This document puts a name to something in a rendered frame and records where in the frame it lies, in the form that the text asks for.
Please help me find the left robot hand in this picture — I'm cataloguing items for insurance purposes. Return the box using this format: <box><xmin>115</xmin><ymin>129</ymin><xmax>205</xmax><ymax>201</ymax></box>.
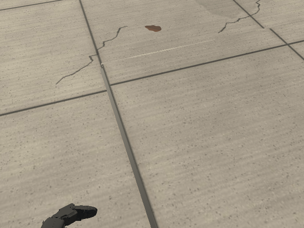
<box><xmin>41</xmin><ymin>203</ymin><xmax>98</xmax><ymax>228</ymax></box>

